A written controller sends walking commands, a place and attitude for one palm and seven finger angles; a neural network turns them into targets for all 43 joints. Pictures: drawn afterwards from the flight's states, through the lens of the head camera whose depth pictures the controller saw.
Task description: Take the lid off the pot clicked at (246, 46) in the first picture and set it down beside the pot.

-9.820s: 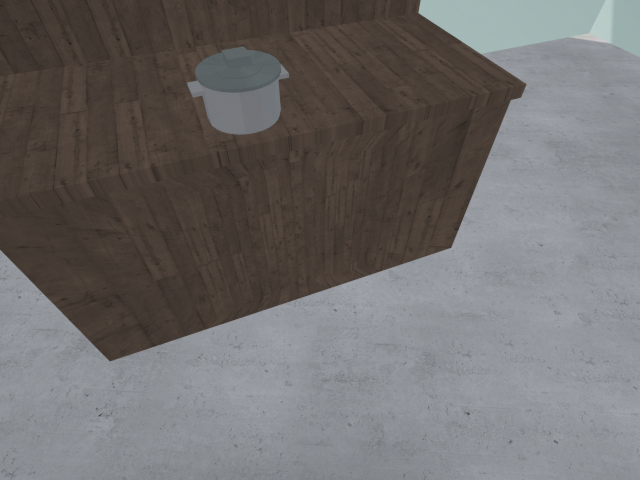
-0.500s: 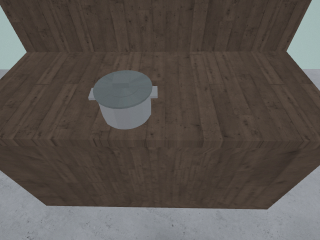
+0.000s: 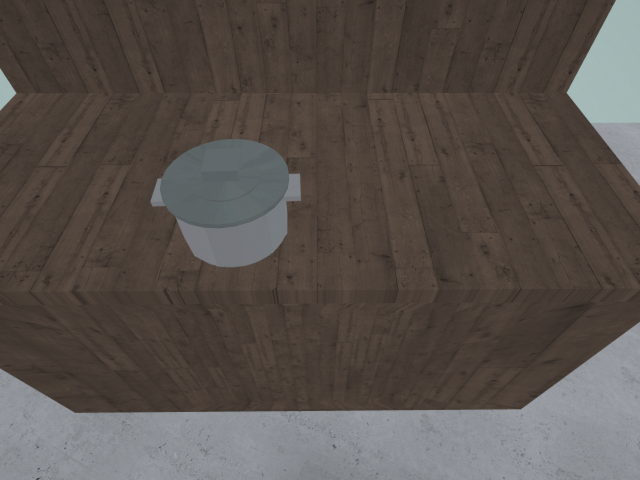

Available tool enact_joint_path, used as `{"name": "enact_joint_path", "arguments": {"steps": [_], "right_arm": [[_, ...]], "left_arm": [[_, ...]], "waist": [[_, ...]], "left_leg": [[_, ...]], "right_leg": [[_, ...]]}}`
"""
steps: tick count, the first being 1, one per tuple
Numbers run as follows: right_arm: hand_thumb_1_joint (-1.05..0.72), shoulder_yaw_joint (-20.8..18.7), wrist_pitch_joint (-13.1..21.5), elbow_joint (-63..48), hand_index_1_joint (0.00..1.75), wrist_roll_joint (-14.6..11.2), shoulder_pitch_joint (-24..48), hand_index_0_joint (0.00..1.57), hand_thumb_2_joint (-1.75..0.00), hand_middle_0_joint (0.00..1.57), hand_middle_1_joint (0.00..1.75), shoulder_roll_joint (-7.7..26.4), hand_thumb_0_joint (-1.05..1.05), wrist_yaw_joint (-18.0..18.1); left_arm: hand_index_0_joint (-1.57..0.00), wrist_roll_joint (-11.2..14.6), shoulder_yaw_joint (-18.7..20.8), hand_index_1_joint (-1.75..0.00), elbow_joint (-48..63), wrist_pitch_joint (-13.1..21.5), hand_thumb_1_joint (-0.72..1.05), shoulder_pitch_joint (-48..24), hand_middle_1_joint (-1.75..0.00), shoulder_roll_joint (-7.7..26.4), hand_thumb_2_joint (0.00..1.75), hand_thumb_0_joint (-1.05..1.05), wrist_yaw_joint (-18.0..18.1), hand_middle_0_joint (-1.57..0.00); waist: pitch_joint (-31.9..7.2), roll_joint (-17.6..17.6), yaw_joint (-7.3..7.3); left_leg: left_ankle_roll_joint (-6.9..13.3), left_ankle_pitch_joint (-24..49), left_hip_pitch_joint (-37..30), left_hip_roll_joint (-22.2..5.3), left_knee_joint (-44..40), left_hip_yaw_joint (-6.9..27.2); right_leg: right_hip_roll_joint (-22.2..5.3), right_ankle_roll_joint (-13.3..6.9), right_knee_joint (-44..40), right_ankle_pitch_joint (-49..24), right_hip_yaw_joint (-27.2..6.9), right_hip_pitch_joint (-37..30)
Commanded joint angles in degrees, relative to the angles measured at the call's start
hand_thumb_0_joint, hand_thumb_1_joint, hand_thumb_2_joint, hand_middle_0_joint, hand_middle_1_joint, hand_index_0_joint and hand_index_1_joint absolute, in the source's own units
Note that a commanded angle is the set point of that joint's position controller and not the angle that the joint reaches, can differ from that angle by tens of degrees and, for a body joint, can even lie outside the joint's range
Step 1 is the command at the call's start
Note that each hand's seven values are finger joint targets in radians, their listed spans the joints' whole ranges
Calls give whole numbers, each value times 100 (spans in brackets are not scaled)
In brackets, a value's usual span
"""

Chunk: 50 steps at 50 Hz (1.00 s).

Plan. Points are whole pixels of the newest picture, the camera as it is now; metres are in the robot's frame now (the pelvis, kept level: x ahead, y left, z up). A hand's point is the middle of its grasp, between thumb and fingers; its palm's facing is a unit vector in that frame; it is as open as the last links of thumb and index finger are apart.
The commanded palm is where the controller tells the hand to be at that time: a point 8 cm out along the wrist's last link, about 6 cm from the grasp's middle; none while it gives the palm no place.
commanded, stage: come to a stop and stand still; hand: left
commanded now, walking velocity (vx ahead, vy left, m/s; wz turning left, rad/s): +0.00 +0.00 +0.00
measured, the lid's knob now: (222, 164) +0.50 +0.18 +0.11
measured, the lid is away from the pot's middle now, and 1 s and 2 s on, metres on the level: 0.01 0.01 0.01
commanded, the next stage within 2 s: look again from close up in 0.56 s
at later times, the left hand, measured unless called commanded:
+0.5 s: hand out of the picture +0.04 +0.15 -0.17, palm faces +0.04 -0.98 -0.22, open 7.4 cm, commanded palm none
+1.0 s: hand out of the picture +0.01 +0.14 -0.17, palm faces +0.05 -0.98 -0.19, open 7.4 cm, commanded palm none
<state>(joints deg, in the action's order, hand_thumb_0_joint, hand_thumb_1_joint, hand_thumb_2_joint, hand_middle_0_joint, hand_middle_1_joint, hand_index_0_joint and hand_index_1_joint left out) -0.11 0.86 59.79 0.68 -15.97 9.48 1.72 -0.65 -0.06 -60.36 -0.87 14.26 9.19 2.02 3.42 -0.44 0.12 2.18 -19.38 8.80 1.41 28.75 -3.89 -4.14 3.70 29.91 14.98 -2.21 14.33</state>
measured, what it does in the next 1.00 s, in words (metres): stands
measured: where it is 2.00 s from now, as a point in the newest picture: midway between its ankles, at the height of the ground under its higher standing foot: outside the picture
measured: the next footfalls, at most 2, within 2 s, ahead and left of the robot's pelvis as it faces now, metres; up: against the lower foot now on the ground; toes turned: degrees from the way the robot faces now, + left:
none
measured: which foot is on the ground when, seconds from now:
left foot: down 0.00-1.00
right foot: down 0.00-1.00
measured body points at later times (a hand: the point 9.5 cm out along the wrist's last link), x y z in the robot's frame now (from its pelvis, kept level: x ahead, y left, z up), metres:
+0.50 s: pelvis +0.01 -0.03 +0.00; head +0.04 -0.03 +0.45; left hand +0.04 +0.20 -0.15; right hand +0.03 -0.25 -0.16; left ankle -0.04 +0.09 -0.73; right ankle +0.01 -0.16 -0.73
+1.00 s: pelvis +0.01 -0.03 +0.00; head +0.03 -0.02 +0.45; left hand +0.01 +0.19 -0.16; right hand +0.01 -0.25 -0.15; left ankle -0.04 +0.09 -0.73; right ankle +0.01 -0.16 -0.73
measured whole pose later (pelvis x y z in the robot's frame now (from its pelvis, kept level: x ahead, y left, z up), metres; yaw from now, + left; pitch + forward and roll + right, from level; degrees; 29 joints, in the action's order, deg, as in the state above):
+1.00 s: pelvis +0.01 -0.03 +0.00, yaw +1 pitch -1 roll +0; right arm -0.2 1.1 63.5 0.4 -16.4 7.5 2.0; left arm -0.5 0.1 -61.4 -0.3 15.8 9.1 2.1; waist 3.3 0.6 0.5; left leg -0.5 -18.2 6.9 -1.3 26.1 -1.9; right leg -1.6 1.3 26.9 14.3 0.2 11.7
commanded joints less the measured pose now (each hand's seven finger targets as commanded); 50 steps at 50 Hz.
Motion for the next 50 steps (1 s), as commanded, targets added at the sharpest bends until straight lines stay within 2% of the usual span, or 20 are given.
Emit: {"name": "enact_joint_path", "arguments": {"steps": [1, 10, 14, 18, 28, 33, 40, 41, 45, 50], "right_arm": [[-90, -112, 112, -203, 30, -12, -256, 20, -90, 20, 30, 549, 0, 49], [-90, -119, 91, -97, 30, -8, -263, 20, -90, 20, 30, 503, 0, 52], [-90, -117, 89, -50, 30, -13, -257, 20, -90, 20, 30, 467, 0, 52], [-90, -111, 82, -14, 30, -16, -280, 20, -90, 20, 30, 458, 0, 50], [-90, -87, 84, 77, 30, -27, -305, 20, -90, 20, 30, 413, 0, 46], [-90, -91, 76, 116, 30, -31, -322, 20, -90, 20, 30, 384, 0, 43], [-90, -80, 84, 171, 30, -38, -358, 20, -90, 20, 30, 357, 0, 46], [-90, -76, 84, 174, 30, -40, -368, 20, -90, 20, 30, 340, 0, 45], [-90, -79, 101, 202, 30, -42, -389, 20, -90, 20, 30, 334, 0, 50], [-90, -66, 92, 224, 30, -47, -439, 20, -90, 20, 30, 291, 0, 49]], "left_arm": [[-20, -4, 135, -30, 181, 109, 90, 367, -30, 665, 90, 0, 44, -20], [-20, 5, 149, -30, 212, 121, 90, 266, -30, 684, 90, 0, 41, -20], [-20, 3, 151, -30, 220, 141, 90, 285, -30, 704, 90, 0, 37, -20], [-20, 5, 140, -30, 219, 154, 90, 280, -30, 688, 90, 0, 43, -20], [-20, 8, 123, -30, 184, 162, 90, 365, -30, 657, 90, 0, 33, -20], [-20, 8, 115, -30, 155, 172, 90, 434, -30, 639, 90, 0, 33, -20], [-20, 10, 110, -30, 127, 156, 90, 482, -30, 617, 90, 0, 27, -20], [-20, 8, 112, -30, 124, 158, 90, 489, -30, 606, 90, 0, 29, -20], [-20, 12, 111, -30, 104, 163, 90, 558, -30, 569, 90, 0, 27, -20], [-20, 10, 110, -30, 91, 139, 90, 554, -30, 548, 90, 0, 28, -20]], "waist": [[-152, 56, 12], [-169, 26, -2], [-212, 179, 6], [-225, 106, -18], [-140, 31, -4], [-113, 132, 2], [-24, 5, 20], [-10, 92, 14], [-66, 34, 36], [130, -4, 35]], "left_leg": [[-46, 1946, 70, -692, -526, 567], [-93, 1844, 11, -697, -539, 518], [-104, 1821, -47, -709, -550, 516], [-140, 1850, -82, -709, -538, 487], [-154, 1730, -60, -720, -615, 483], [-164, 1604, -70, -717, -629, 475], [-151, 1509, 27, -728, -673, 482], [-152, 1490, 39, -720, -680, 495], [-140, 1529, 10, -729, -680, 499], [-133, 1325, 178, -719, -735, 538]], "right_leg": [[-223, -501, -188, -1479, -85, -208], [-240, -538, -277, -1610, -125, -281], [-246, -552, -345, -1700, -136, -336], [-267, -561, -373, -1799, -160, -348], [-252, -563, -513, -1641, -146, -363], [-263, -565, -582, -1584, -141, -347], [-227, -552, -643, -1343, -107, -358], [-221, -553, -637, -1335, -127, -344], [-224, -552, -641, -1341, -106, -374], [-183, -535, -682, -1033, -81, -309]]}}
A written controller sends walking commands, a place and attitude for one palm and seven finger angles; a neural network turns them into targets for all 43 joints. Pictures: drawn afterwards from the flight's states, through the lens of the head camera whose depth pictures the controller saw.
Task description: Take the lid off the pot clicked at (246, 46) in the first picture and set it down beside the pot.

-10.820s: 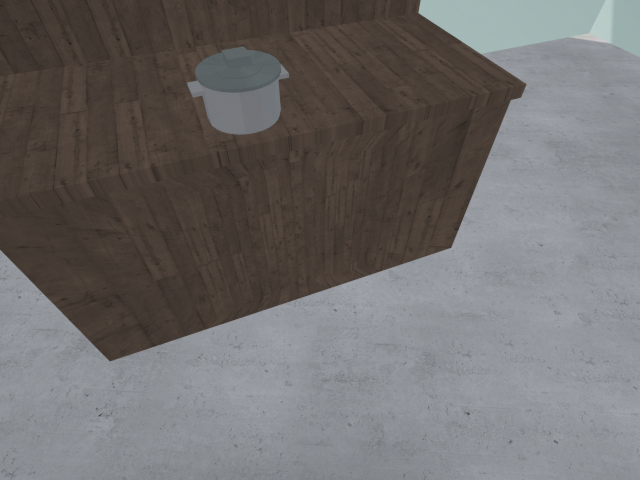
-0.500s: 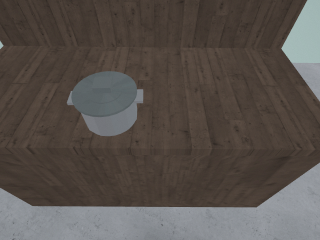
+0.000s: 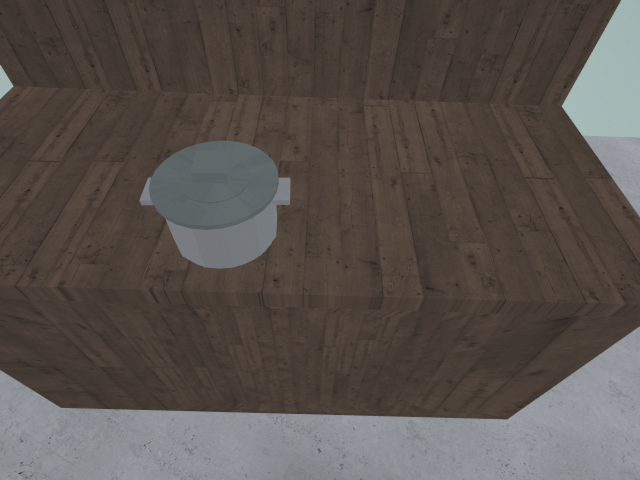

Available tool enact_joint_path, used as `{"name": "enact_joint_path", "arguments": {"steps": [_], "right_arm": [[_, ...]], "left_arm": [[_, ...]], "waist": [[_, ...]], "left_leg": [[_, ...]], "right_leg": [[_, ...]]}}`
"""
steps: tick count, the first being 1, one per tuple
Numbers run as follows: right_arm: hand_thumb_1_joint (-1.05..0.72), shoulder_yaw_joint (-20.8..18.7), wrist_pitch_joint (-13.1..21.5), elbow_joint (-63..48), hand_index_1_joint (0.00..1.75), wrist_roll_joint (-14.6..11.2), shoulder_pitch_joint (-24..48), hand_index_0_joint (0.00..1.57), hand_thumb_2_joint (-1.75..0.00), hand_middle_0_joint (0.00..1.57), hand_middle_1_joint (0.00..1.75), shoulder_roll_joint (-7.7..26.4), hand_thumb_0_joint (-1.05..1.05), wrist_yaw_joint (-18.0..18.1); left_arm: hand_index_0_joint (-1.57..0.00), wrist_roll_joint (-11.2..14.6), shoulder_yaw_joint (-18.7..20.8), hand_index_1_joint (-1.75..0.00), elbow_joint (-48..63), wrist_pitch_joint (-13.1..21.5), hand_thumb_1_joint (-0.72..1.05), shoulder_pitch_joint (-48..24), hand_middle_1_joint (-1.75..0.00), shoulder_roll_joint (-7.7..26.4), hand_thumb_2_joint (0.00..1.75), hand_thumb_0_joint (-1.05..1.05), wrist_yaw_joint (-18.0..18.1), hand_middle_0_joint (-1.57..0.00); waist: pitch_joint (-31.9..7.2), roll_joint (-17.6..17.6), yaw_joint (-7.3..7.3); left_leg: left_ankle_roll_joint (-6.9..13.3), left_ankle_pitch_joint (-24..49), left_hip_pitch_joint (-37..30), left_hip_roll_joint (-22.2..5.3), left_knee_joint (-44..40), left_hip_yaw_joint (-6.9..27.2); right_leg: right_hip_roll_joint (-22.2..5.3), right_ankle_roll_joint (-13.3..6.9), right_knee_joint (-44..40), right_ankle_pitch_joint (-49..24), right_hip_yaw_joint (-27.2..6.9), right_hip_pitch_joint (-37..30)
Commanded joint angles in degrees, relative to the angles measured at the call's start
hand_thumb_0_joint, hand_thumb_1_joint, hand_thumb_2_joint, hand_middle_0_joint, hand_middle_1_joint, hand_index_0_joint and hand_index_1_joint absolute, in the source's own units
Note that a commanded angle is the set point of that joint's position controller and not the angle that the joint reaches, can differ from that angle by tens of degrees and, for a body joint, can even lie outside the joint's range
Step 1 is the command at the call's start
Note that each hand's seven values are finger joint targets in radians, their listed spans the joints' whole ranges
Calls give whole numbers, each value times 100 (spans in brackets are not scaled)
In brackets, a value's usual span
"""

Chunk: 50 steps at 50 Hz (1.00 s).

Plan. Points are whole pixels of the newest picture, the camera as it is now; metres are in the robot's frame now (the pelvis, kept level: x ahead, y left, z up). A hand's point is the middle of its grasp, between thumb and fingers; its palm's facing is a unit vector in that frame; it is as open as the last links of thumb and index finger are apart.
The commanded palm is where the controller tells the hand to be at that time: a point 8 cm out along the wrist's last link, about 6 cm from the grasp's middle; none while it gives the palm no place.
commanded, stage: look again from close up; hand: left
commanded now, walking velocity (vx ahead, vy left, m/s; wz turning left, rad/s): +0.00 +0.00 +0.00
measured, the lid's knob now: (212, 166) +0.50 +0.20 +0.11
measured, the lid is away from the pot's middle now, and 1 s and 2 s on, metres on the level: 0.01 0.01 0.01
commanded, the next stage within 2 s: lift the closed hand beside the body in 0.62 s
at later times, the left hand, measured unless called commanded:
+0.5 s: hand out of the picture -0.01 +0.17 -0.18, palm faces +0.03 -0.98 -0.17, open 7.4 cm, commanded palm none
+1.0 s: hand out of the picture +0.13 +0.19 -0.06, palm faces +0.16 -0.95 -0.27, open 5.8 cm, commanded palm +0.08 +0.24 -0.03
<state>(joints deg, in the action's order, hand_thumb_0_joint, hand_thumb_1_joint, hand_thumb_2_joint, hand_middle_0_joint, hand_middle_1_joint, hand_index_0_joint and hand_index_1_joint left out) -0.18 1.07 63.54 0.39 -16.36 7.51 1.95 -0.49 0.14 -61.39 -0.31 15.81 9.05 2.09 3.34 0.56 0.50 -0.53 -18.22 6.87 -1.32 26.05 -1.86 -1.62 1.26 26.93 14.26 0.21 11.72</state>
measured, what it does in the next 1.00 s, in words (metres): stands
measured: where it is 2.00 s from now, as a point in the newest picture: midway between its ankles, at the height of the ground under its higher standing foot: outside the picture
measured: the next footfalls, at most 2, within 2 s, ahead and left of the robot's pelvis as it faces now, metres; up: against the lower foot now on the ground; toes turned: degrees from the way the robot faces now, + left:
none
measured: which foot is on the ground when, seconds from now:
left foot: down 0.00-1.00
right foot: down 0.00-1.00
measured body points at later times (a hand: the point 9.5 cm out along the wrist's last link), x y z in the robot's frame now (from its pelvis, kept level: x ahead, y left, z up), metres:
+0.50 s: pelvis -0.01 +0.01 +0.00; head +0.02 +0.02 +0.45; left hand -0.01 +0.23 -0.16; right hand -0.02 -0.20 -0.16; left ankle -0.05 +0.12 -0.74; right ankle +0.00 -0.13 -0.74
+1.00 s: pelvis -0.02 +0.01 +0.00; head -0.04 +0.00 +0.44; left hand +0.11 +0.24 -0.04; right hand +0.16 -0.23 -0.08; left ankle -0.05 +0.12 -0.74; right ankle +0.00 -0.13 -0.74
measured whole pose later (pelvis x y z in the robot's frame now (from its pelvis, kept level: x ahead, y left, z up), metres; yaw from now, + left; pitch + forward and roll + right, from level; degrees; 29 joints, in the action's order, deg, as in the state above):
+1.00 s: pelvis -0.02 +0.01 +0.00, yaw +1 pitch -2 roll +0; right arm -2.6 13.4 41.6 -1.3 -11.1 13.3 0.2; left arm -0.7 0.5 -11.8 -0.1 27.8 9.1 5.6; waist -1.8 -1.6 -0.3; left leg 0.5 -18.6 9.5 0.5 29.7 -1.0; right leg -3.5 2.2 30.4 15.0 0.8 13.8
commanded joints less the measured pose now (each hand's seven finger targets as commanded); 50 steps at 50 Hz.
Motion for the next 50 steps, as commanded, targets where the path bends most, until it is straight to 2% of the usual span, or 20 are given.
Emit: {"name": "enact_joint_path", "arguments": {"steps": [1, 4, 8, 17, 24, 35, 36, 37, 38, 39, 40, 41, 42, 43, 44, 45, 46, 48, 49, 50], "right_arm": [[-90, -60, 78, -143, 30, -14, -398, 20, -90, 20, 30, 470, 0, 24], [-90, -73, 71, -143, 30, -17, -424, 20, -90, 20, 30, 441, 0, 23], [-90, -76, 87, -129, 30, -13, -467, 20, -90, 20, 30, 427, 0, 22], [-90, -77, 107, -130, 30, -20, -498, 20, -90, 20, 30, 411, 0, 34], [-90, -89, 100, -112, 30, -26, -490, 20, -90, 20, 30, 395, 0, 35], [-90, -92, 108, -96, 30, -29, -476, 20, -90, 20, 30, 400, 0, 38], [-90, -137, 114, -490, 30, -53, 119, 20, -90, 20, 30, 808, 0, -14], [-90, -44, 1167, -2440, 30, -463, 269, 20, -90, 20, 30, 1383, 0, -16], [-90, -68, 1582, -2059, 30, -455, 623, 20, -90, 20, 30, 1042, 0, 267], [-90, -102, 1708, -2045, 30, -596, 782, 20, -90, 20, 30, 943, 0, 147], [-90, -65, 1840, -1930, 30, -473, 630, 20, -90, 20, 30, 1084, 0, 52], [-90, -88, 1899, -1956, 30, -313, 693, 20, -90, 20, 30, 1136, 0, 0], [-90, -213, 1842, -2042, 30, -214, 684, 20, -90, 20, 30, 1173, 0, -63], [-90, -307, 1749, -2185, 30, -160, 733, 20, -90, 20, 30, 1190, 0, -153], [-90, -394, 1691, -2402, 30, -172, 865, 20, -90, 20, 30, 1171, 0, -213], [-90, -387, 1652, -2706, 30, -155, 939, 20, -90, 20, 30, 1136, 0, -246], [-90, -368, 1624, -2992, 30, -180, 1087, 20, -90, 20, 30, 1084, 0, -240], [-90, -344, 1553, -3365, 30, -184, 1159, 20, -90, 20, 30, 1079, 0, -173], [-90, -381, 1461, -3430, 30, -199, 1174, 20, -90, 20, 30, 1068, 0, -121], [-90, -352, 1405, -3588, 30, -209, 1153, 20, -90, 20, 30, 1058, 0, -86]], "left_arm": [[-20, -12, 91, -30, 190, 87, 90, 425, -30, 548, 90, 0, 19, -20], [-20, -6, 86, -30, 176, 88, 90, 463, -30, 545, 90, 0, 14, -20], [-20, -16, 88, -30, 187, 89, 90, 479, -30, 493, 90, 0, 25, -20], [-20, -18, 89, -30, 171, 77, 90, 537, -30, 441, 90, 0, 28, -20], [-20, -16, 86, -30, 143, 85, 90, 583, -30, 440, 90, 0, 26, -20], [-20, -23, 84, -30, 145, 90, 90, 594, -30, 428, 90, 0, 35, -20], [-20, -83, 119, -30, -170, 201, 90, 836, -30, 701, 90, 0, 244, -20], [-24, 616, -146, -35, 7301, 1039, 90, -2948, -35, 1398, 90, 0, 268, -24], [-29, 241, 61, -40, 6093, 487, 90, -645, -40, 1194, 90, 0, 545, -29], [-33, 328, -541, -44, 5328, -292, 90, 714, -44, 160, 90, 0, 702, -33], [-38, 264, -838, -49, 5360, -402, 90, 604, -49, -182, 90, 0, 633, -38], [-42, 77, -661, -54, 4862, -354, 90, 778, -54, -75, 90, 0, 650, -42], [-46, -40, -503, -59, 4199, -345, 90, 1344, -59, -153, 90, 0, 611, -46], [-51, -97, -388, -64, 4003, -282, 90, 1704, -64, -141, 90, 0, 531, -51], [-55, -84, 23, -68, 4121, -167, 90, 2303, -68, 128, 90, 0, 493, -55], [-60, -88, 124, -73, 4743, -28, 90, 2478, -73, 286, 90, 0, 431, -60], [-64, -48, 249, -78, 5377, 107, 90, 2428, -78, 428, 90, 0, 385, -64], [-73, -38, 457, -88, 5961, 315, 90, 1960, -88, 700, 90, 0, 354, -73], [-77, -18, 777, -92, 5825, 363, 90, 2026, -92, 898, 90, 0, 371, -77], [-82, -1, 672, -97, 6055, 452, 90, 1888, -97, 778, 90, 0, 334, -82]], "waist": [[120, -128, 4], [81, -10, 10], [81, -157, -5], [77, -184, 1], [91, 3, 10], [97, -73, 14], [-64, -164, 105], [-2824, -1040, 64], [-2634, -1729, 155], [-1705, -1472, 118], [-1004, -888, -9], [-429, -231, -90], [-123, 422, -7], [70, 723, 62], [-91, 592, 267], [-264, 519, 331], [-227, 471, 355], [-49, 445, 216], [155, 503, 181], [207, 382, 136]], "left_leg": [[140, 1235, 354, -437, -454, 317], [160, 1105, 327, -446, -475, 328], [157, 1224, 332, -442, -457, 333], [187, 1262, 346, -463, -475, 342], [205, 1198, 336, -459, -470, 335], [197, 1276, 342, -452, -429, 311], [12, 1911, 656, -496, 584, 120], [-3, 2260, -412, 103, -310, 392], [-45, 2950, -581, -157, -212, 304], [-142, 2696, -116, -133, -199, 315], [-41, 2238, 54, -10, -270, 351], [42, 1983, 328, -3, -296, 431], [80, 1908, 641, -14, -306, 455], [80, 1689, 886, -21, -299, 454], [44, 1637, 927, -26, -330, 378], [5, 1397, 936, 51, -344, 291], [-15, 1200, 991, 63, -389, 256], [38, 691, 1104, 133, -327, 133], [44, 490, 1210, 126, -267, 104], [52, 363, 1231, 160, -237, 62]], "right_leg": [[-447, -289, -386, -981, -325, -39], [-429, -288, -432, -861, -324, -36], [-415, -284, -365, -901, -332, 18], [-382, -268, -314, -901, -323, 29], [-387, -271, -351, -959, -339, 16], [-408, -258, -347, -1043, -346, 3], [-710, -241, -147, -3001, -458, -171], [-273, -320, 274, -2492, -14, -1033], [-84, -405, 407, -1666, 105, -637], [-89, -316, 178, -1160, 414, -269], [4, -263, -98, -1170, 452, -259], [41, -229, -139, -1037, 570, -78], [77, -207, -115, -902, 680, 91], [64, -181, -73, -694, 704, 182], [38, -218, -51, -620, 671, -39], [47, -218, -23, -489, 630, -161], [44, -225, 1, -364, 592, -226], [56, -194, -82, -74, 482, -32], [64, -184, -175, 60, 464, 117], [74, -180, -186, 144, 434, 225]]}}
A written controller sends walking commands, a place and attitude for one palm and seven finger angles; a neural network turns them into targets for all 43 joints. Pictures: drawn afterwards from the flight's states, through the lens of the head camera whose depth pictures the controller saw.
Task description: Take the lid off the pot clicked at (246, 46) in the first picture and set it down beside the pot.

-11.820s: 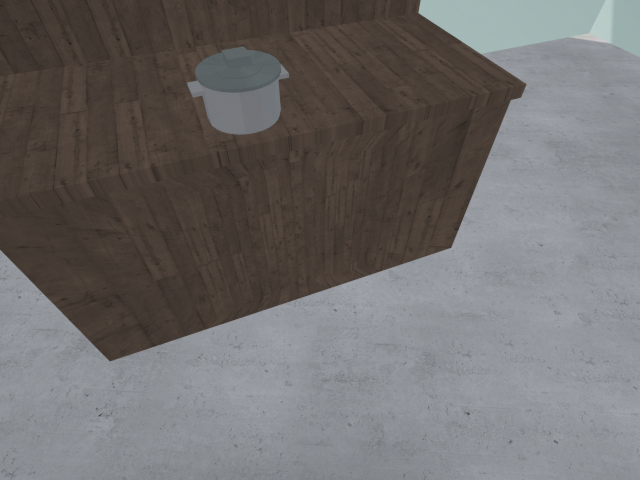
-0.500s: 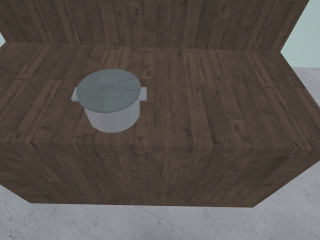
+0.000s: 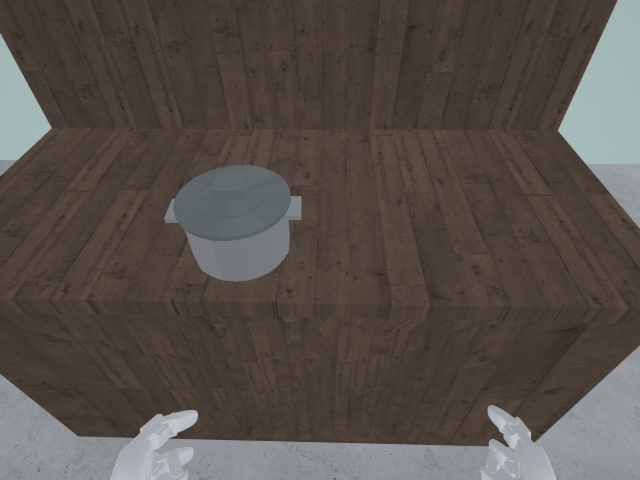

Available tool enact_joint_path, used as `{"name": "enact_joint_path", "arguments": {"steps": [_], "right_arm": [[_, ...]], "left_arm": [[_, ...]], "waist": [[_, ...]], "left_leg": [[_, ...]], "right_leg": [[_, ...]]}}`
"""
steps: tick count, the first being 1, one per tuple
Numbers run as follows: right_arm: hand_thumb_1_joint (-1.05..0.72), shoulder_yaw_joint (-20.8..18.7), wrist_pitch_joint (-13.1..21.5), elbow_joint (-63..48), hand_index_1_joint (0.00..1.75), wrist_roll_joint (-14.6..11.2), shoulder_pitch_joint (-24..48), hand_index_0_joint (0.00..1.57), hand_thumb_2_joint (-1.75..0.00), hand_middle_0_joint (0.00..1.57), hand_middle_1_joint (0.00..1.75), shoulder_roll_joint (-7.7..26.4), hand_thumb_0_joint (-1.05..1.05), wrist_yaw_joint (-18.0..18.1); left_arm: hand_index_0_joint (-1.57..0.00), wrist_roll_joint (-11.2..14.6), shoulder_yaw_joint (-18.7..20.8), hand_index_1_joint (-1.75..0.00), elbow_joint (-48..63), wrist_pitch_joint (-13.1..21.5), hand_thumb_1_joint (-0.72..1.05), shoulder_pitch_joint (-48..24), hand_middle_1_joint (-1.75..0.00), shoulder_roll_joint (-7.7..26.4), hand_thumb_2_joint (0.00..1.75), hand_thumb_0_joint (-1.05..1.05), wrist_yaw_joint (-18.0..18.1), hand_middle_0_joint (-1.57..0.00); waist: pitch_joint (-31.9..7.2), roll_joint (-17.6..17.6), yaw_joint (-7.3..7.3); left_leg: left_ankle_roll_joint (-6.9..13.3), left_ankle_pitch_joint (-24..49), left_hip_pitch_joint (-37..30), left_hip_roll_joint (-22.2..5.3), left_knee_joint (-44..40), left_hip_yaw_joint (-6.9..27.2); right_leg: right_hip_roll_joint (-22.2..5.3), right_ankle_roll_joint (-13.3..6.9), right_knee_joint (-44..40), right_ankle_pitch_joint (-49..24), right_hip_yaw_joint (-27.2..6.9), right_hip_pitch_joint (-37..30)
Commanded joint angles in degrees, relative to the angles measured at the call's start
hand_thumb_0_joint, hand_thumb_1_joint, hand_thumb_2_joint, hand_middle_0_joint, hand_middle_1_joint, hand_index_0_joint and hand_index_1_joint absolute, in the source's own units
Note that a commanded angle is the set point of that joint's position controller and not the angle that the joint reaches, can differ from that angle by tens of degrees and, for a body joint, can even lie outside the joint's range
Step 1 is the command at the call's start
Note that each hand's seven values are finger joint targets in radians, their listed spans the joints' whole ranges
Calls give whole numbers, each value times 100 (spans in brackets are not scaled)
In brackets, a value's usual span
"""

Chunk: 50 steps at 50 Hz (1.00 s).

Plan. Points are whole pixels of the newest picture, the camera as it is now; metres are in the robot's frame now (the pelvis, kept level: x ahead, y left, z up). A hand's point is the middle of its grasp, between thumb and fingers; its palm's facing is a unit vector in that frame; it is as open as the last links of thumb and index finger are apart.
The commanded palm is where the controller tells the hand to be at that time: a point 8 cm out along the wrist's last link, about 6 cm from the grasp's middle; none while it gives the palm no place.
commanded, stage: lift the closed hand beside the body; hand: left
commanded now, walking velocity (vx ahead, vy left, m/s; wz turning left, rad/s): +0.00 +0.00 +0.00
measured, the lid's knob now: (230, 185) +0.52 +0.17 +0.11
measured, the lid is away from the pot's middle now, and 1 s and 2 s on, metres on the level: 0.01 0.01 0.01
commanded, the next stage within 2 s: raise the hand higher, near the body in 0.34 s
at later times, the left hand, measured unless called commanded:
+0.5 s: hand (121, 477) +0.13 +0.23 +0.01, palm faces +0.30 -0.87 -0.40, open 3.1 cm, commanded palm +0.08 +0.26 +0.05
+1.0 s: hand (102, 430) +0.16 +0.23 +0.08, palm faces +0.33 -0.85 -0.41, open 3.1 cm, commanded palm +0.11 +0.26 +0.10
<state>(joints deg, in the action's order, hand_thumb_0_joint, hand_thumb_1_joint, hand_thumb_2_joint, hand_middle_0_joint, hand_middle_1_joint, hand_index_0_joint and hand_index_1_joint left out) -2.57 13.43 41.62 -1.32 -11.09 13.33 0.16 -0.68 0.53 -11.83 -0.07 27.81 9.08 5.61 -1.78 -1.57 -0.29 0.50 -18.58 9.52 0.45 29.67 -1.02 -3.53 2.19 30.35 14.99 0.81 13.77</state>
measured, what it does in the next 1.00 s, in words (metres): stands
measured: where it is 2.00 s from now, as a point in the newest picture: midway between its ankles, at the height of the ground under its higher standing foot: outside the picture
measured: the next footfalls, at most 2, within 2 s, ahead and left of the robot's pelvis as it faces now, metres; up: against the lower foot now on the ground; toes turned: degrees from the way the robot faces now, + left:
none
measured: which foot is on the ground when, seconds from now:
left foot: down 0.00-1.00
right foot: down 0.00-1.00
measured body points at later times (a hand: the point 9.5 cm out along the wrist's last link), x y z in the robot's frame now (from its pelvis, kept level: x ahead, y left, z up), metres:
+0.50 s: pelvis +0.01 -0.01 +0.00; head +0.01 -0.03 +0.45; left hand +0.11 +0.27 +0.04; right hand +0.19 -0.22 -0.09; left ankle -0.03 +0.11 -0.73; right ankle +0.01 -0.15 -0.73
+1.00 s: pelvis +0.01 +0.00 +0.00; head +0.00 -0.02 +0.45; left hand +0.13 +0.27 +0.10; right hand +0.23 -0.21 -0.06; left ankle -0.03 +0.11 -0.73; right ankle +0.01 -0.15 -0.73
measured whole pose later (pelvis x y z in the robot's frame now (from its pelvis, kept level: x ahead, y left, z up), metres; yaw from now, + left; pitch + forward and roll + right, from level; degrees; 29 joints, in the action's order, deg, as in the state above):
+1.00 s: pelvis +0.01 +0.00 +0.00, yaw +1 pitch -3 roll -1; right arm -0.6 13.3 34.8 0.1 -10.1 10.7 3.3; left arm -0.7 9.9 19.3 5.5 37.7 14.9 5.3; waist 0.5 -3.0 4.5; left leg 0.2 -19.2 7.1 -0.4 28.9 0.2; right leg -2.8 2.0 28.0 15.1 2.2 10.1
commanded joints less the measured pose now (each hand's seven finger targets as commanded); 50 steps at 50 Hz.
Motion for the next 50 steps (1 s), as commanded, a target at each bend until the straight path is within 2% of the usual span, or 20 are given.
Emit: {"name": "enact_joint_path", "arguments": {"steps": [1, 2, 4, 7, 8, 11, 13, 14, 16, 20, 26, 28, 29, 34, 36, 38, 45, 46, 48, 50], "right_arm": [[-90, -93, 133, -1508, 30, -44, 623, 20, -90, 20, 30, 440, 0, 117], [-90, -70, 133, -1607, 30, -36, 575, 20, -90, 20, 30, 419, 0, 146], [-90, -60, 108, -1704, 30, 5, 500, 20, -90, 20, 30, 413, 0, 209], [-90, -11, 90, -1785, 30, 58, 429, 20, -90, 20, 30, 372, 0, 288], [-90, -7, 91, -1806, 30, 74, 398, 20, -90, 20, 30, 376, 0, 305], [-90, 19, 94, -1812, 30, 106, 410, 20, -90, 20, 30, 368, 0, 349], [-90, 14, 91, -1779, 30, 124, 444, 20, -90, 20, 30, 364, 0, 379], [-90, 1, 81, -1729, 30, 121, 481, 20, -90, 20, 30, 370, 0, 382], [-90, 26, 79, -1714, 30, 130, 545, 20, -90, 20, 30, 348, 0, 398], [-90, 36, 141, -1630, 30, 125, 659, 20, -90, 20, 30, 291, 0, 424], [-90, -14, 245, -1501, 30, 115, 741, 20, -90, 20, 30, 267, 0, 423], [-90, -6, 292, -1496, 30, 117, 708, 20, -90, 20, 30, 286, 0, 415], [-90, -28, 297, -1457, 30, 107, 746, 20, -90, 20, 30, 276, 0, 422], [-90, -44, 327, -1460, 30, 94, 726, 20, -90, 20, 30, 265, 0, 428], [-90, -19, 369, -1486, 30, 103, 694, 20, -90, 20, 30, 255, 0, 424], [-90, -18, 372, -1499, 30, 109, 663, 20, -90, 20, 30, 267, 0, 413], [-90, 34, 343, -1559, 30, 127, 648, 20, -90, 20, 30, 241, 0, 350], [-90, 30, 317, -1560, 30, 113, 669, 20, -90, 20, 30, 236, 0, 354], [-90, 33, 290, -1572, 30, 131, 662, 20, -90, 20, 30, 256, 0, 362], [-90, 86, 269, -1601, 30, 127, 669, 20, -90, 20, 30, 245, 0, 348]], "left_arm": [[-86, 48, 601, -102, 1331, 508, 90, 637, -102, 713, 90, 0, -52, -86], [-90, 52, 596, -107, 1693, 593, 90, 465, -107, 757, 90, 0, -58, -90], [-99, 83, 777, -116, 2135, 673, 90, 353, -116, 940, 90, 0, -40, -99], [-112, 103, 644, -131, 2354, 682, 90, 326, -131, 754, 90, 0, -46, -112], [-117, 95, 645, -136, 2477, 686, 90, 310, -136, 764, 90, 0, -44, -117], [-130, 100, 753, -150, 2742, 668, 90, 334, -150, 866, 90, 0, -23, -130], [-130, 96, 842, -150, 2791, 630, 90, 529, -150, 908, 90, 0, -12, -130], [-130, 84, 1022, -150, 2706, 601, 90, 649, -150, 1019, 90, 0, 6, -130], [-130, 81, 990, -150, 2817, 596, 90, 640, -150, 991, 90, 0, -9, -130], [-130, 67, 1240, -150, 3023, 599, 90, 930, -150, 1168, 90, 0, 22, -130], [-130, 23, 1355, -150, 3140, 667, 90, 1283, -150, 1205, 90, 0, 35, -130], [-130, 6, 1268, -150, 3399, 717, 90, 1162, -150, 1193, 90, 0, 35, -130], [-130, 2, 1445, -150, 3351, 716, 90, 1163, -150, 1330, 90, 0, 63, -130], [-130, 9, 1583, -150, 3560, 812, 90, 1326, -150, 1383, 90, 0, 89, -130], [-130, 2, 1423, -150, 3841, 867, 90, 1179, -150, 1289, 90, 0, 80, -130], [-130, 2, 1408, -150, 3881, 884, 90, 1133, -150, 1264, 90, 0, 81, -130], [-130, 0, 1457, -150, 4294, 922, 90, 1086, -150, 1288, 90, 0, 58, -130], [-130, 13, 1458, -150, 4232, 916, 90, 1071, -150, 1274, 90, 0, 52, -130], [-130, 24, 1546, -150, 4314, 930, 90, 948, -150, 1361, 90, 0, 57, -130], [-130, 36, 1475, -150, 4443, 944, 90, 755, -150, 1302, 90, 0, 33, -130]], "waist": [[707, 355, 208], [535, 30, 188], [214, -200, 132], [89, -93, 93], [-69, -226, 103], [-151, -169, 121], [-307, -3, 176], [-261, 65, 198], [-161, 204, 217], [-191, 31, 347], [-109, 302, 416], [-173, 51, 402], [-65, 74, 406], [-47, 112, 460], [-51, -176, 424], [16, -26, 425], [-29, -237, 430], [100, -101, 420], [-6, 15, 425], [113, -191, 389]], "left_leg": [[-44, 287, 933, 12, -577, -61], [-29, 294, 843, 51, -537, -92], [-6, 424, 674, 70, -391, -130], [28, 624, 585, 86, -316, -125], [32, 739, 511, 99, -297, -138], [43, 871, 453, 96, -267, -85], [63, 1160, 364, 73, -250, -94], [52, 1198, 362, 56, -237, -67], [65, 1217, 416, 45, -291, -40], [63, 1347, 346, 34, -359, -27], [86, 1546, 286, -17, -394, -22], [89, 1547, 196, -12, -415, -30], [82, 1493, 195, -19, -399, -33], [65, 1516, 149, -41, -466, -30], [66, 1575, 85, -27, -471, -41], [59, 1617, 84, -44, -511, -14], [19, 1879, 0, -75, -553, 11], [16, 1837, 29, -98, -568, 17], [37, 1830, 2, -91, -561, 7], [15, 1650, 28, -78, -596, 20]], "right_leg": [[260, -275, -544, 147, 336, 56], [256, -278, -534, 100, 298, 38], [258, -263, -573, -86, 262, 12], [275, -247, -516, -343, 283, -25], [266, -246, -475, -488, 281, -95], [266, -241, -461, -642, 322, -171], [255, -226, -402, -930, 342, -318], [273, -223, -408, -955, 347, -323], [258, -213, -412, -934, 375, -357], [238, -228, -426, -945, 384, -494], [243, -204, -436, -1040, 402, -530], [232, -202, -440, -994, 392, -513], [249, -202, -497, -927, 378, -454], [258, -211, -511, -902, 391, -506], [234, -220, -504, -957, 383, -500], [244, -220, -498, -966, 410, -487], [247, -238, -504, -1141, 416, -571], [266, -235, -522, -1101, 419, -526], [260, -223, -540, -1160, 406, -581], [257, -237, -590, -993, 399, -535]]}}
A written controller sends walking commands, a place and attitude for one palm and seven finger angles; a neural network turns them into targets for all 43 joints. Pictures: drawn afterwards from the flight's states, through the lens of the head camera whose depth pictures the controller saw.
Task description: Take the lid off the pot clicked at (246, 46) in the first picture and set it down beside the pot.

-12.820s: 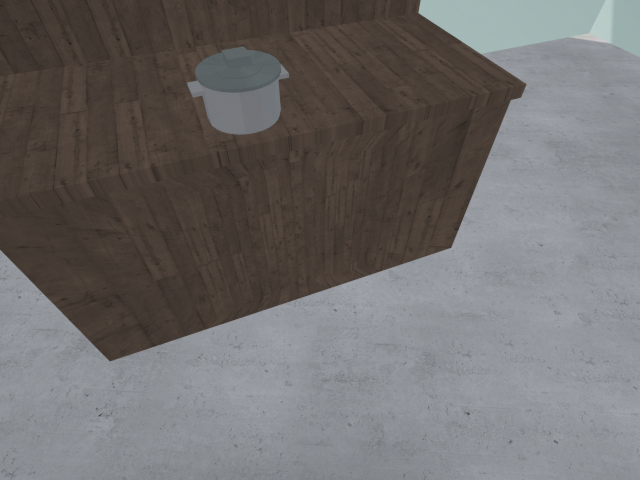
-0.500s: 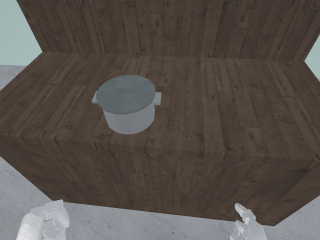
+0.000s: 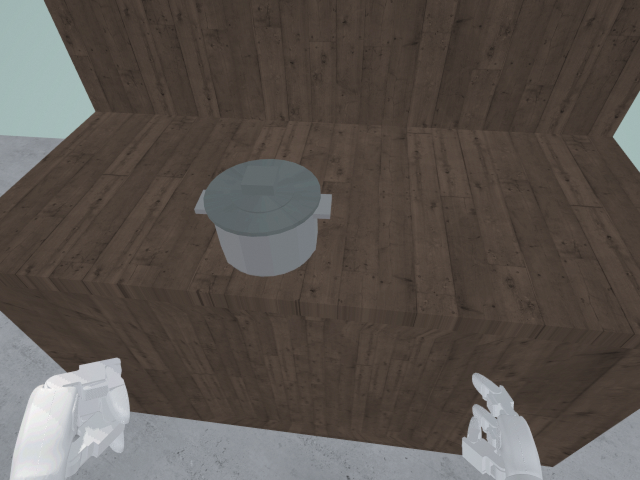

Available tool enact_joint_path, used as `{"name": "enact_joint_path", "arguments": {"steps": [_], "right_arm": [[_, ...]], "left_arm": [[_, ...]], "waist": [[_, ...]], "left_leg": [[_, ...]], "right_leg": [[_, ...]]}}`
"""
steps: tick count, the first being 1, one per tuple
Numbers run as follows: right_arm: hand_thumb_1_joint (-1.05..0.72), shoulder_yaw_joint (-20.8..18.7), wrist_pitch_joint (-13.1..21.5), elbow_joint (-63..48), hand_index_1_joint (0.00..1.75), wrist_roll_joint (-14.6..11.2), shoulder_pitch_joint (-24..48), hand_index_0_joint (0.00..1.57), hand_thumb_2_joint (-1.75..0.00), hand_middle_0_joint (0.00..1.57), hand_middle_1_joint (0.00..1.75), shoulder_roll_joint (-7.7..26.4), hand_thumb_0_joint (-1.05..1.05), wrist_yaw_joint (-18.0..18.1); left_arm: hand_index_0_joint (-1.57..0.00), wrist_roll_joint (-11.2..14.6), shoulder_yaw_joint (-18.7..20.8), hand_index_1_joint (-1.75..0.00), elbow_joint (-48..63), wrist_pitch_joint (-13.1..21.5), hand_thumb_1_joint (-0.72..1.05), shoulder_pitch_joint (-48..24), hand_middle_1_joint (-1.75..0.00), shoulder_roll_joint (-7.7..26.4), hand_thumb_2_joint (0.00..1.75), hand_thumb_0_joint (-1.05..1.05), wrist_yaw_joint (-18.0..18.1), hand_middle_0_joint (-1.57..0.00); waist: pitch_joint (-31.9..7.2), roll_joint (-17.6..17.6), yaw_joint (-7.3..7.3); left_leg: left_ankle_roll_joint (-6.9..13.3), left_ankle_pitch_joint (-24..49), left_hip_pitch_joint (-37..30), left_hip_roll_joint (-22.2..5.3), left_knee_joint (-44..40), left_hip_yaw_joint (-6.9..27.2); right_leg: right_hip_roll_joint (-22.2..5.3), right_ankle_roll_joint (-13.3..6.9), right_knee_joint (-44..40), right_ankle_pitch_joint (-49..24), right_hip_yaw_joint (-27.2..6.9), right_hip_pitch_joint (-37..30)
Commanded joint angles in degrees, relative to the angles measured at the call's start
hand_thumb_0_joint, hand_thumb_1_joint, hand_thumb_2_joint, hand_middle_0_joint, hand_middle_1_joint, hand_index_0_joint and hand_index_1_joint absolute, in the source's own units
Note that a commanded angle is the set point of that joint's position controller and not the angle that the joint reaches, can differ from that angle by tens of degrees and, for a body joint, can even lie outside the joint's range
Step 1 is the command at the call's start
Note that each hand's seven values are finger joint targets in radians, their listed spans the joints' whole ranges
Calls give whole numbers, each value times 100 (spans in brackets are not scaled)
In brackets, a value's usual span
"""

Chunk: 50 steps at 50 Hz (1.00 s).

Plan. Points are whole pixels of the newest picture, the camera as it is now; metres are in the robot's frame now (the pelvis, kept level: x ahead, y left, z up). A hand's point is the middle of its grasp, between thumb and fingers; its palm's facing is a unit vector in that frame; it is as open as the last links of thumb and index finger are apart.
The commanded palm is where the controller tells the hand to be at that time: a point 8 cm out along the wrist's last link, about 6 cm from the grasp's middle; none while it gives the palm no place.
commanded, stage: raise the hand higher, near the body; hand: left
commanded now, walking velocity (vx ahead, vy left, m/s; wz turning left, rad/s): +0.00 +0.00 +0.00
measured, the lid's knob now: (260, 180) +0.51 +0.17 +0.11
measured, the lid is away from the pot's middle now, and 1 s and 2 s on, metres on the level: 0.01 0.01 0.01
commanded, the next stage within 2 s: reach forward and open the fingers in 0.22 s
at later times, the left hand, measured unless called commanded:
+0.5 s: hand (94, 379) +0.17 +0.26 +0.11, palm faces +0.11 -0.20 -0.97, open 3.0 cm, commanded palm +0.15 +0.26 +0.15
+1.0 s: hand (99, 336) +0.20 +0.26 +0.14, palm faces -0.15 +0.00 -0.99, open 6.1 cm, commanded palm +0.19 +0.25 +0.20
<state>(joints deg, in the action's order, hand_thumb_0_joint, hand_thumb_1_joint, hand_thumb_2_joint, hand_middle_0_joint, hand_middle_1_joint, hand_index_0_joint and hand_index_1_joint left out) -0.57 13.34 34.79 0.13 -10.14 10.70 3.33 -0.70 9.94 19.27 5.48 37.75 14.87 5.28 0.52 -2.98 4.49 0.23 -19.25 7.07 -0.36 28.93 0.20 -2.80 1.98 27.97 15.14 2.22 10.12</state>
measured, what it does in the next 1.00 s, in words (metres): stands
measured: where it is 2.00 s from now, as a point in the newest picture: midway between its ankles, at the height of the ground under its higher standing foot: outside the picture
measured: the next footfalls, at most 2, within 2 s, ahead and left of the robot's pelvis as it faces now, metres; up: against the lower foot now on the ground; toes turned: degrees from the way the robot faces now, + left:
none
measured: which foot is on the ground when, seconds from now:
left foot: down 0.00-1.00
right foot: down 0.00-1.00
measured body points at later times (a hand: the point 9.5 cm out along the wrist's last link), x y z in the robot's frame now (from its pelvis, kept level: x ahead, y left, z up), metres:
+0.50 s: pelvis -0.01 +0.00 +0.00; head +0.00 -0.04 +0.45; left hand +0.16 +0.27 +0.16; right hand +0.19 -0.22 -0.10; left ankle -0.04 +0.12 -0.74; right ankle +0.00 -0.14 -0.74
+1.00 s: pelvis -0.03 -0.01 +0.01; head -0.02 -0.06 +0.45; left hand +0.20 +0.25 +0.19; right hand +0.18 -0.23 -0.10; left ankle -0.04 +0.12 -0.74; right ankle +0.00 -0.14 -0.74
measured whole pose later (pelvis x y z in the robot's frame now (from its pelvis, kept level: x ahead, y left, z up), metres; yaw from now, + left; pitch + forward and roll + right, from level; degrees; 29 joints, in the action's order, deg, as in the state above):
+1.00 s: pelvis -0.03 -0.01 +0.01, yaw +1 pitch -1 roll +0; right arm 0.0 -0.4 33.1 -1.5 -8.6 16.7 1.4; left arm -42.5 6.8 14.9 1.1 9.4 38.7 -15.2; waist 0.6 -7.9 4.6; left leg -0.3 -13.5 10.0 0.0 24.4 1.6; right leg -3.0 1.2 23.6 10.1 3.6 12.5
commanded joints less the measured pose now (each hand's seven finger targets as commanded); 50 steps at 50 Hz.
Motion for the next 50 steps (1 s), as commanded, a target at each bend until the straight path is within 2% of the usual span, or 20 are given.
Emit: {"name": "enact_joint_path", "arguments": {"steps": [1, 4, 6, 8, 12, 16, 17, 18, 20, 23, 26, 29, 31, 34, 35, 37, 41, 44, 46, 50], "right_arm": [[-90, -114, 286, -923, 30, -16, 568, 20, -90, 20, 30, 520, 0, 35], [-90, -103, 283, -888, 30, -4, 579, 20, -90, 20, 30, 517, 0, 17], [-90, -94, 258, -898, 30, 0, 566, 20, -90, 20, 30, 514, 0, 16], [-90, -82, 263, -910, 30, -1, 552, 20, -90, 20, 30, 539, 0, 14], [-90, -81, 244, -876, 30, -2, 566, 20, -90, 20, 30, 544, 0, 12], [-90, -74, 252, -840, 30, -3, 575, 20, -90, 20, 30, 545, 0, 14], [-90, 17, -120, -886, 30, 156, 747, 20, -90, 20, 30, 1024, 0, -94], [-90, -32, -325, -1179, 30, 136, 840, 20, -90, 20, 30, 785, 0, -161], [-90, -84, -636, -1159, 30, 116, 836, 20, -90, 20, 30, 844, 0, -259], [-90, -109, -1060, -1195, 30, 65, 1083, 20, -90, 20, 30, 1017, 0, -311], [-90, -122, -1181, -1169, 30, -59, 1191, 20, -90, 20, 30, 1026, 0, -260], [-90, -124, -1140, -1207, 30, -171, 1311, 20, -90, 20, 30, 1007, 0, -213], [-90, -141, -1132, -1099, 30, -131, 1069, 20, -90, 20, 30, 1075, 0, -147], [-90, -125, -1053, -1170, 30, -152, 1149, 20, -90, 20, 30, 1058, 0, -128], [-90, -120, -1084, -1093, 30, -111, 923, 20, -90, 20, 30, 1028, 0, -113], [-90, -140, -1133, -1087, 30, -125, 846, 20, -90, 20, 30, 1066, 0, -117], [-90, -148, -1127, -1131, 30, -174, 837, 20, -90, 20, 30, 1073, 0, -153], [-90, -125, -1028, -1238, 30, -201, 1053, 20, -90, 20, 30, 1063, 0, -179], [-90, -115, -1059, -1138, 30, -170, 934, 20, -90, 20, 30, 1075, 0, -152], [-90, -65, -1042, -1167, 30, -184, 1075, 20, -90, 20, 30, 1057, 0, -179]], "left_arm": [[-130, 43, 539, -150, 1393, 399, 90, -322, -150, 758, 90, 0, 72, -130], [-130, 54, 781, -150, 1452, 379, 90, -222, -150, 916, 90, 0, 100, -130], [-130, 74, 685, -150, 1397, 396, 90, -307, -150, 807, 90, 0, 85, -130], [-130, 64, 698, -150, 1648, 426, 90, -496, -150, 868, 90, 0, 93, -130], [-130, 97, 805, -150, 1569, 431, 90, -557, -150, 907, 90, 0, 112, -130], [-130, 110, 894, -150, 1622, 478, 90, -708, -150, 953, 90, 0, 127, -130], [-129, -2516, 663, -146, 1912, -30, 87, -1056, -146, 2278, 91, 0, 396, -129], [-128, -2563, 593, -143, 2231, -301, 84, -1003, -143, 1714, 92, 0, 540, -128], [-125, -3687, 632, -136, 2037, -775, 78, -453, -136, 2100, 95, 0, 633, -125], [-122, -4641, 681, -125, 1733, -1183, 69, -851, -125, 2704, 101, 0, 387, -122], [-119, -4756, 619, -115, 1434, -1234, 59, -1167, -115, 2981, 107, 0, -163, -119], [-116, -4410, 476, -104, 1308, -1111, 50, -1369, -104, 3007, 113, 0, -832, -116], [-114, -4270, 678, -97, 1219, -943, 44, -1814, -97, 3446, 116, 0, -1177, -114], [-111, -4223, 852, -86, 1335, -741, 35, -2146, -86, 3743, 120, 0, -1587, -111], [-110, -4202, 844, -83, 1082, -658, 32, -2251, -83, 3723, 121, 0, -1681, -110], [-107, -4153, 1045, -76, 841, -516, 27, -2488, -76, 3880, 123, 0, -1763, -107], [-102, -3998, 843, -61, 512, -383, 16, -2958, -61, 3656, 125, 0, -1829, -102], [-99, -4099, 786, -51, 770, -373, 8, -3392, -51, 3751, 128, 0, -1802, -99], [-96, -4169, 752, -44, 482, -395, 2, -3802, -44, 3855, 130, 0, -1816, -96], [-92, -4244, 756, -29, 381, -470, -10, -4375, -29, 4014, 134, 0, -1863, -92]], "waist": [[-150, -25, -90], [-285, -152, -26], [-249, 215, -63], [-319, -193, -61], [-265, 70, -44], [-272, -31, -41], [-84, -391, -27], [-138, -640, 40], [-542, -692, 224], [-752, -118, 165], [-1042, -83, 78], [-972, 78, -26], [-985, 284, -77], [-1017, -30, -63], [-1054, 114, -70], [-941, 222, -51], [-856, 175, -83], [-1049, -171, -44], [-1062, -4, -57], [-1148, -257, -18]], "left_leg": [[48, 1714, 230, -10, -528, -93], [32, 1824, 175, -14, -520, -77], [47, 1820, 227, -24, -555, -67], [35, 1870, 147, -23, -565, -70], [39, 1826, 153, -38, -591, -51], [34, 1793, 140, -34, -610, -60], [19, 1758, 926, 53, -495, -87], [-28, 1804, 920, 25, -517, -93], [-63, 1775, 936, -35, -470, -125], [4, 1667, 891, 6, -414, -96], [89, 1839, 614, 29, -386, -29], [154, 1966, 455, 72, -373, 18], [202, 2132, 447, 122, -412, 23], [213, 2422, 237, 135, -373, 58], [214, 2453, 272, 172, -419, 35], [193, 2335, 270, 159, -495, 14], [183, 2001, 250, 206, -582, -43], [173, 1873, 96, 223, -614, 1], [157, 1742, 182, 232, -756, 4], [136, 1617, 252, 261, -881, 20]], "right_leg": [[185, -214, -351, -1003, 261, -174], [205, -222, -347, -1085, 234, -276], [193, -212, -350, -1109, 268, -301], [179, -222, -349, -1108, 243, -315], [185, -220, -382, -1079, 256, -321], [179, -224, -397, -1057, 250, -351], [265, -261, -73, -957, 193, 184], [188, -352, -17, -793, 391, 129], [265, -417, 54, -618, 226, 11], [260, -416, -32, -775, -21, -41], [192, -312, -152, -1068, 15, -191], [187, -213, -300, -1349, 32, -143], [150, -143, -380, -1576, 105, -244], [158, -132, -452, -1828, 57, -255], [135, -109, -472, -1779, 165, -311], [141, -96, -589, -1705, 178, -273], [155, -96, -721, -1402, 197, -206], [204, -152, -718, -1195, 123, -259], [183, -141, -768, -975, 187, -318], [181, -192, -737, -755, 188, -428]]}}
